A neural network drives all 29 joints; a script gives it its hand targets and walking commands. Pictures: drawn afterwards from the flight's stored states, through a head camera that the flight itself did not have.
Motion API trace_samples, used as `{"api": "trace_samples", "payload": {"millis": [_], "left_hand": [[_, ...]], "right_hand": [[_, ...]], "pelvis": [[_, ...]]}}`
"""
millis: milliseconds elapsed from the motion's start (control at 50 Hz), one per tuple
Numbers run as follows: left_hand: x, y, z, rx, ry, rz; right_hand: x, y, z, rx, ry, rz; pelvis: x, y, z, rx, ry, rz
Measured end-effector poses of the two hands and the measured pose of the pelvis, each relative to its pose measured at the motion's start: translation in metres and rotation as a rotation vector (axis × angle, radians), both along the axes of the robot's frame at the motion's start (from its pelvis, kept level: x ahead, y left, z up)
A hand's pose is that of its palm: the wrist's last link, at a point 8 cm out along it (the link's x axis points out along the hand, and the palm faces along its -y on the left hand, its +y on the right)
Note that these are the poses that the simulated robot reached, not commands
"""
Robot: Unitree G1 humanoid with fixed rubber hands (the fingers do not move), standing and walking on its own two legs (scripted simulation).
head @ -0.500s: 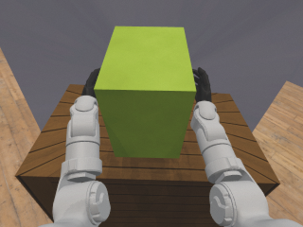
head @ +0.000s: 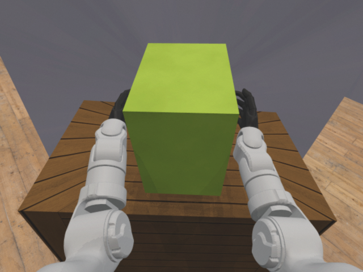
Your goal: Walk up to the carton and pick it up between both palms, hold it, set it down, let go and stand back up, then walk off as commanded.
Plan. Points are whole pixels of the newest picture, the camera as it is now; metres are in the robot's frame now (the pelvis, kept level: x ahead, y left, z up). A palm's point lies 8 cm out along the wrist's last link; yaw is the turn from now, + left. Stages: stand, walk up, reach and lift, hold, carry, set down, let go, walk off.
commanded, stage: set down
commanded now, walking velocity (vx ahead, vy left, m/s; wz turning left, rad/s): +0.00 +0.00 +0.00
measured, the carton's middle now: (184, 120) +0.46 -0.02 +0.13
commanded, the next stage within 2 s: none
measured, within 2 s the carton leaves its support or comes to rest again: neither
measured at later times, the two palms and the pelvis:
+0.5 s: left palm (126, 125) +0.43 +0.12 +0.14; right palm (249, 130) +0.38 -0.16 +0.16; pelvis +0.01 +0.00 +0.00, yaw +0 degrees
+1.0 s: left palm (129, 128) +0.44 +0.12 +0.12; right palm (248, 134) +0.39 -0.17 +0.14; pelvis +0.02 +0.00 +0.00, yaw +0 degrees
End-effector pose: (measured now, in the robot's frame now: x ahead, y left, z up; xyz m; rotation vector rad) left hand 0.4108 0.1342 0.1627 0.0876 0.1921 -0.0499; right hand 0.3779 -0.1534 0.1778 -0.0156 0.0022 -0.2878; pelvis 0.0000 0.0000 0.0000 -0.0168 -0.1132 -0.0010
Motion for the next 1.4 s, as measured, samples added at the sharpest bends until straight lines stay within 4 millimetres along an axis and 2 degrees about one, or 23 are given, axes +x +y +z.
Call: {"api": "trace_samples", "payload": {"millis": [620,1400], "left_hand": [[0.019,-0.016,-0.027,-0.008,0.052,-0.059],[0.04,-0.02,-0.057,-0.017,0.12,-0.109]], "right_hand": [[0.004,-0.013,-0.021,0.01,0.045,-0.059],[0.012,-0.014,-0.047,0.007,0.11,-0.11]], "pelvis": [[0.012,0.002,0.0,0.002,0.017,0.002],[0.027,0.006,0.0,0.003,0.039,0.002]]}}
